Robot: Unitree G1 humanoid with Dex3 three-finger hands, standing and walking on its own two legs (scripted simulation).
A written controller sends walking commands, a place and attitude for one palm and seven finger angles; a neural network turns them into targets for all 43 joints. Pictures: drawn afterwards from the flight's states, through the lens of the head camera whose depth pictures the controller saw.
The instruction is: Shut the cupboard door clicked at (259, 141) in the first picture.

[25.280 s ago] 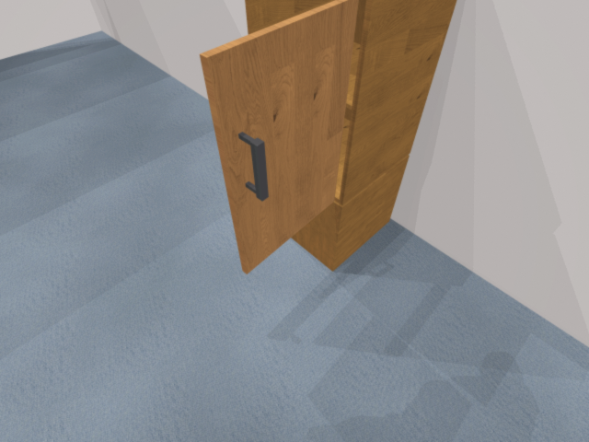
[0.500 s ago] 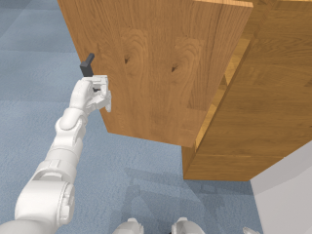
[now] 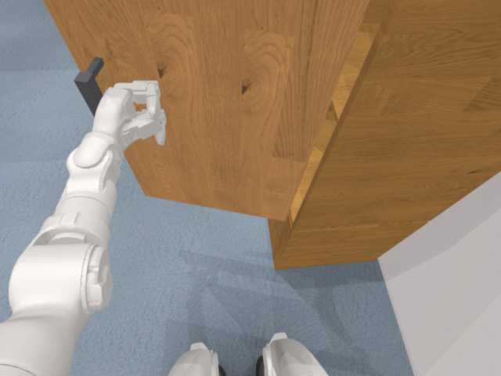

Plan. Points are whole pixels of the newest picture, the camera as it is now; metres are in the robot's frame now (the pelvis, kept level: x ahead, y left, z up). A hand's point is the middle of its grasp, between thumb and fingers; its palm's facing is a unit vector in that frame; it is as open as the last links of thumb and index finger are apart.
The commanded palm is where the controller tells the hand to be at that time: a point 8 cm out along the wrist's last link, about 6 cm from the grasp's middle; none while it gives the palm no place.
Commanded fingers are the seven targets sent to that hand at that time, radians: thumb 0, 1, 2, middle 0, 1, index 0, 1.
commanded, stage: push the door shut along its arc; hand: left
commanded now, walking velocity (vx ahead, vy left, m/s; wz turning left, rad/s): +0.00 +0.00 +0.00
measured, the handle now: (107, 105) +0.54 +0.19 +0.09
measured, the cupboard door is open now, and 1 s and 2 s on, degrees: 74 58 58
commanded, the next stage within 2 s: pull the fist back off the door in 0.56 s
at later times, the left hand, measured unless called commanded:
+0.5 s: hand (169, 106) +0.52 +0.09 +0.09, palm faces -0.38 -0.92 -0.01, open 3.4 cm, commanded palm +0.55 +0.11 +0.09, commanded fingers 0.00 0.90 0.90 -1.30 -1.50 -1.30 -1.50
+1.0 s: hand (195, 99) +0.55 +0.05 +0.08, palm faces +0.06 -1.00 -0.03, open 3.1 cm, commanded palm +0.51 +0.09 +0.09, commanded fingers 0.00 0.90 0.90 -1.30 -1.50 -1.30 -1.50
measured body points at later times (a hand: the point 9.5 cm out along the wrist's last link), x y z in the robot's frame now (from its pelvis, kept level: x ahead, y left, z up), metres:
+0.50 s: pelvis -0.01 +0.00 -0.02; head +0.13 +0.02 +0.41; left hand +0.54 +0.14 +0.10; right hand +0.01 -0.28 -0.12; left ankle +0.01 +0.07 -0.67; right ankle +0.02 -0.10 -0.67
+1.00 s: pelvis +0.01 +0.00 -0.01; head +0.14 -0.01 +0.42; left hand +0.54 +0.10 +0.08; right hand -0.03 -0.24 -0.13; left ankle +0.01 +0.07 -0.67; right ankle +0.02 -0.10 -0.67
